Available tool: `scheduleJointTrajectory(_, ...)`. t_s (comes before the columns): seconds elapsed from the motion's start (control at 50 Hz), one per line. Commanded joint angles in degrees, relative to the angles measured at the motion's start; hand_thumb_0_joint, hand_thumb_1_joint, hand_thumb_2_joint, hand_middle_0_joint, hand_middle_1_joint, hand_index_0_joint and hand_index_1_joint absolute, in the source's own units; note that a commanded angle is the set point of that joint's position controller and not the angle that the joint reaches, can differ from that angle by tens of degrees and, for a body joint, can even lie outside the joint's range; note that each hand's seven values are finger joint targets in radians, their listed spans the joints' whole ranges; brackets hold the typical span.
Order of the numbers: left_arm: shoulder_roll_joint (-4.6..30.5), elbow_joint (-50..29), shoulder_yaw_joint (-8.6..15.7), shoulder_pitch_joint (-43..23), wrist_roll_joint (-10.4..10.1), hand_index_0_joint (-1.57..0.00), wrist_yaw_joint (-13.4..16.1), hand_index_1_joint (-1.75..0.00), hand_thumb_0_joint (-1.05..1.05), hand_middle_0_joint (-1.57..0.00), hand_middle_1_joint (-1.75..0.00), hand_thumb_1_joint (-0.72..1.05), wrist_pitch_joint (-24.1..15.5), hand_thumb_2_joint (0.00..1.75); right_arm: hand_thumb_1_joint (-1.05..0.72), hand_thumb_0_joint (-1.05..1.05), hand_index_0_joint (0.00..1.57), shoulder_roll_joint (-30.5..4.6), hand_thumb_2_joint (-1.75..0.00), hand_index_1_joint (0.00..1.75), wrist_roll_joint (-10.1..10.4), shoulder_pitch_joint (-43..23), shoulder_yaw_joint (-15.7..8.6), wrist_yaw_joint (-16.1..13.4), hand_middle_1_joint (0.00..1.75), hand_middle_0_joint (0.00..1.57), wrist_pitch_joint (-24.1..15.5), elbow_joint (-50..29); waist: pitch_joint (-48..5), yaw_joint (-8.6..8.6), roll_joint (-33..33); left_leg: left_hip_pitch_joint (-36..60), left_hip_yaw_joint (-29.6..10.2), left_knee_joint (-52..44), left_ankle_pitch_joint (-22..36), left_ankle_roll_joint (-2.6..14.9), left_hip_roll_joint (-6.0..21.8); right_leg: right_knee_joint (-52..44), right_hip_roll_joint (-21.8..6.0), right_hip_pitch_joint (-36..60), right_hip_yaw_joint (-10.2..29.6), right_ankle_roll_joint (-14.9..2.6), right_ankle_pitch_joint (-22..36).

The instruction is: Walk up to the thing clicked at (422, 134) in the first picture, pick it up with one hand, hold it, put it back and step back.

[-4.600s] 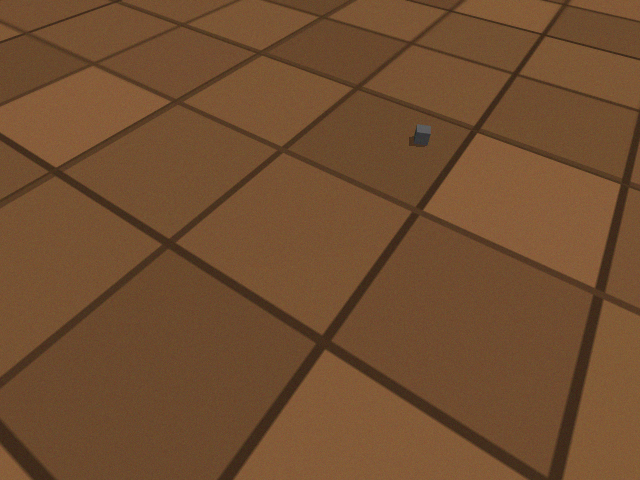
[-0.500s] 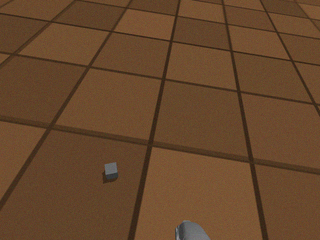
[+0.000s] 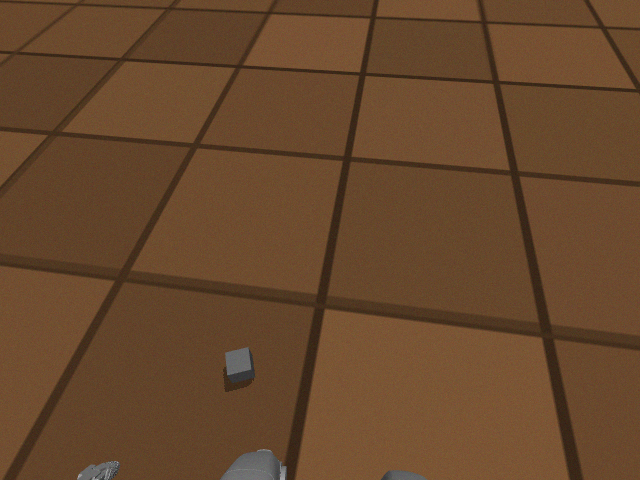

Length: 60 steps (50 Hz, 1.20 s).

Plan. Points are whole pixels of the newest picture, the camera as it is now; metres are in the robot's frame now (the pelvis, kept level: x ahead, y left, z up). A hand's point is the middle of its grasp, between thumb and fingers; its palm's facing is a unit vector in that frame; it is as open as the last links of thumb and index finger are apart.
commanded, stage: walk up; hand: left
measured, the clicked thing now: (240, 365) +0.50 +0.30 -0.73
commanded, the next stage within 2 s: stand in 1.48 s
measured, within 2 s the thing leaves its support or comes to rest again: neither
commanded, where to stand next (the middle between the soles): +0.08 +0.00 m, yaw +0 degrees
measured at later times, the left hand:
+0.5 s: hand out of the picture +0.07 +0.28 -0.15, palm faces +0.03 -0.94 -0.34, open 7.4 cm
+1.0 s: hand out of the picture +0.12 +0.26 -0.14, palm faces +0.00 -0.95 -0.32, open 7.4 cm
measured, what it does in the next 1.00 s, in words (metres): steps on the spot: left foot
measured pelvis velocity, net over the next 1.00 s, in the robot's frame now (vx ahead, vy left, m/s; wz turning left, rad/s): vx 0.04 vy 0.01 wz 0.02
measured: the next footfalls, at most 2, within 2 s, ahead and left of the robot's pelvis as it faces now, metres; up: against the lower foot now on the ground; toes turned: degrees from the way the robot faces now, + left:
left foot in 0.06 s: +0.10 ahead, +0.15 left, +0.00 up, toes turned +1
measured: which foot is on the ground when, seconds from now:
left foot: up 0.00-0.04, down 0.06-1.00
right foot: down 0.00-1.00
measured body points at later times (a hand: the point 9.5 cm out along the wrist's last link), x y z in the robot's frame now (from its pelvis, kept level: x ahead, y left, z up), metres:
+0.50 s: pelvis +0.03 +0.02 +0.01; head +0.04 +0.02 +0.46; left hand +0.07 +0.33 -0.12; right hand +0.15 -0.27 -0.12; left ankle +0.07 +0.14 -0.73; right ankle +0.06 -0.11 -0.73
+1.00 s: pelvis +0.04 +0.01 +0.02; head +0.05 +0.01 +0.47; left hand +0.12 +0.31 -0.12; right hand +0.12 -0.29 -0.12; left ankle +0.07 +0.14 -0.73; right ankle +0.06 -0.11 -0.73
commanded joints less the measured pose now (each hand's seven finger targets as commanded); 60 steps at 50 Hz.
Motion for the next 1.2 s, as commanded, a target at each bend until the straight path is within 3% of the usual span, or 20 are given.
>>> scheduleJointTrajectory(0.0, 15.09, -2.72, 4.02, -3.66, -0.86, -0.2, 1.34, -0.3, 0.0, -0.2, -0.3, 0.9, 0.24, 0.9, -0.9, 0.0, 0.2, -8.21, -0.9, 0.3, -0.2, 3.87, -2.75, -1.02, 0.3, 0.2, -0.98, 0.28, -7.13, -1.69, -11.43, 11.91, 2.79, -8.94, 10.23, -0.21, -1.36, -5.02, -11.75, -4.59, 8.65, -8.11, 6.12)
scheduleJointTrajectory(0.04, 12.94, -2.5, 2.91, -4.29, -1.18, -0.2, 1.29, -0.3, 0.0, -0.2, -0.3, 0.9, 1.05, 0.9, -0.9, 0.0, 0.2, -9.86, -0.9, 0.3, -0.73, 2.22, -3.19, -1.33, 0.3, 0.2, -1.34, 0.61, -6.33, -2.26, -8.35, 15.09, -0.07, -13.45, 11.86, 1.11, -0.51, -2.88, -10.73, -9.36, 9.38, -5.4, 0.1)
scheduleJointTrajectory(0.06, 11.37, -2.19, 2.34, -3.93, -1.45, -0.2, 1.2, -0.3, 0.0, -0.2, -0.3, 0.9, 1.33, 0.9, -0.9, 0.0, 0.2, -12.24, -0.9, 0.3, -1.13, 0.76, -3.61, -1.5, 0.3, 0.2, -1.59, 0.06, -6.22, -2.12, -2.35, 14.29, -7.72, -18.36, 9.74, 2.57, 4.92, -0.8, -7.98, -10.98, 7.68, -3.24, -4.97)
scheduleJointTrajectory(0.08, 9.4, -1.44, 1.88, -2.33, -2.06, -0.2, 1.17, -0.3, 0.0, -0.2, -0.3, 0.9, 1.82, 0.9, -0.9, 0.0, 0.2, -13.96, -0.9, 0.3, -1.26, -2.66, -3.34, -1.56, 0.3, 0.2, -2.02, -1.01, -5.55, 0.26, 4.09, 8.68, -19.08, -25.99, 2.28, 5.11, 11.69, 3.7, -2.54, -8.29, 4.71, -0.66, -12.93)
scheduleJointTrajectory(0.1, 11.69, 1.14, 2.51, -1.02, -2.32, -0.2, 1.41, -0.3, 0.0, -0.2, -0.3, 0.9, 2.28, 0.9, -0.9, 0.0, 0.2, -15.8, -0.9, 0.3, -0.29, -6.56, -3.22, -1.3, 0.3, 0.2, -1.99, -1.26, -4.48, 0.9, 7.17, -0.1, -21.47, -28.06, -5.25, 9.15, 14.84, 8.03, -0.17, 0.37, 2.77, -0.38, -16.71)
scheduleJointTrajectory(0.12, 12.68, 2.97, 2.85, -0.5, -1.74, -0.2, 1.38, -0.3, 0.0, -0.2, -0.3, 0.9, 2.32, 0.9, -0.9, 0.0, 0.2, -14.83, -0.9, 0.3, -0.37, -9.4, -2.99, -1.15, 0.3, 0.2, -1.61, -0.97, -3.65, 1.53, 5.83, -4.54, -18.85, -27.6, -8.18, 9.18, 13.47, 7.75, -1.22, 5.19, 3.74, -0.44, -14.97)
scheduleJointTrajectory(0.16, 12.26, 4.57, 2.76, -1.34, -1.51, -0.2, 0.99, -0.3, 0.0, -0.2, -0.3, 0.9, 1.67, 0.9, -0.9, 0.0, 0.2, -11.42, -0.9, 0.3, -0.2, -8.98, -1.47, -1.1, 0.3, 0.2, -1.36, 0.24, -3.7, 1.52, 4.28, -2.59, -11.14, -24.82, -4.74, 4.72, 7.66, -0.73, -1.85, 6.29, 4.42, -0.86, -8.62)
scheduleJointTrajectory(0.2, 12.53, 5.63, 2.57, -2.72, -1.41, -0.2, 0.93, -0.3, 0.0, -0.2, -0.3, 0.9, 1.25, 0.9, -0.9, 0.0, 0.2, -10.15, -0.9, 0.3, 0.11, -9.31, -0.91, -0.97, 0.3, 0.2, -1.46, 1.22, -5.54, 0.83, 4.67, 0.62, -9.07, -22.56, -0.33, 2.59, 5.64, -4.19, -2.88, 7.01, 5.82, -1.01, -3.52)
scheduleJointTrajectory(0.3, 12.2, 8.17, 1.67, -6.45, -1.26, -0.2, 0.77, -0.3, 0.0, -0.2, -0.3, 0.9, 1.04, 0.9, -0.9, 0.0, 0.2, -10.52, -0.9, 0.3, 0.24, -10.78, -0.45, -0.88, 0.3, 0.2, -1.13, 3.4, -4.87, -0.37, 2.81, 3.96, -9.38, -25.55, -4.14, 2.37, 5.55, -8.7, -3.96, 4.88, 6.83, -0.46, -7.25)
scheduleJointTrajectory(0.36, 11.98, 10.11, 1.33, -6.79, -1.35, -0.2, 0.7, -0.3, 0.0, -0.2, -0.3, 0.9, 0.75, 0.9, -0.9, 0.0, 0.2, -10.03, -0.9, 0.3, 0.57, -12.11, -0.22, -0.88, 0.3, 0.2, -1.32, 4.54, -4.09, -0.44, 0.3, 7.2, -8.5, -24.55, 1.97, 2.05, 5.15, -11.57, -4.86, 3.5, 7.42, -0.56, -4.85)
scheduleJointTrajectory(0.42, 12.03, 10.79, 1.22, -8.85, -1.35, -0.2, 0.72, -0.3, 0.0, -0.2, -0.3, 0.9, 0.34, 0.9, -0.9, 0.0, 0.2, -9.59, -0.9, 0.3, 0.74, -11.48, 0.0, -0.86, 0.3, 0.2, -1.46, 6.07, -5.92, -1.23, -2.28, 10.6, -6.94, -24.13, 8.5, 1.62, 4.42, -12.98, -5.79, 4.58, 7.75, -0.16, 0.03)
scheduleJointTrajectory(0.48, 11.6, 11.92, 1.11, -8.47, -1.39, -0.2, 0.78, -0.3, 0.0, -0.2, -0.3, 0.9, 0.22, 0.9, -0.9, 0.0, 0.2, -9.68, -0.9, 0.3, 0.95, -12.49, -0.19, -0.91, 0.3, 0.2, -1.54, 7.02, -9.77, -0.91, -3.09, 15.39, -5.58, -23.38, 16.7, 1.65, 4.85, -13.31, -6.42, 7.02, 7.05, 0.22, 6.11)
scheduleJointTrajectory(0.52, 11.49, 12.5, 1.14, -9.2, -1.4, -0.2, 0.81, -0.3, 0.0, -0.2, -0.3, 0.9, 0.26, 0.9, -0.9, 0.0, 0.2, -9.03, -0.9, 0.3, 1.06, -12.79, -0.14, -0.95, 0.3, 0.2, -1.44, 7.49, -10.15, -1.04, -4.47, 15.91, -5.17, -23.7, 18.52, 1.44, 4.58, -13.79, -6.76, 8.22, 6.98, 0.59, 8.15)
scheduleJointTrajectory(0.76, 11.12, 14.08, 1.55, -10.99, -0.96, -0.2, 0.98, -0.3, 0.0, -0.2, -0.3, 0.9, 0.88, 0.9, -0.9, 0.0, 0.2, -8.52, -0.9, 0.3, 0.47, -14.84, 0.09, -0.82, 0.3, 0.2, -0.92, 10.44, -6.62, -0.58, -3.91, 14.66, -5.21, -28.18, 14.17, 0.58, 4.47, -17.67, -6.69, 8.73, 6.53, 1.06, 1.7)
scheduleJointTrajectory(0.88, 11.17, 13.84, 1.87, -11.57, -0.88, -0.2, 0.9, -0.3, 0.0, -0.2, -0.3, 0.9, 1.1, 0.9, -0.9, 0.0, 0.2, -8.55, -0.9, 0.3, 0.31, -14.61, 0.18, -0.87, 0.3, 0.2, -1.06, 10.97, -6.87, -0.61, -2.34, 13.48, -5.24, -29.26, 12.19, 0.28, 4.33, -17.66, -6.45, 10.17, 6.53, 0.98, 1.48)
scheduleJointTrajectory(1.0, 10.82, 13.61, 2.0, -12.19, -0.77, -0.2, 0.85, -0.3, 0.0, -0.2, -0.3, 0.9, 1.27, 0.9, -0.9, 0.0, 0.2, -8.81, -0.9, 0.3, 0.16, -13.99, 0.14, -1.09, 0.3, 0.2, -1.26, 11.31, -8.65, -0.86, -2.05, 13.51, -5.0, -29.15, 14.61, 0.37, 4.59, -17.12, -6.44, 12.37, 6.21, 0.91, 4.9)
scheduleJointTrajectory(1.18, 10.52, 13.63, 2.0, -12.13, -0.81, -0.2, 0.85, -0.3, 0.0, -0.2, -0.3, 0.9, 1.39, 0.9, -0.9, 0.0, 0.2, -8.72, -0.9, 0.3, 0.25, -12.82, 0.11, -1.23, 0.3, 0.2, -1.14, 11.31, -8.8, -1.17, -3.04, 14.12, -5.08, -29.03, 15.7, 0.5, 4.6, -17.19, -6.33, 12.62, 6.0, 1.08, 5.39)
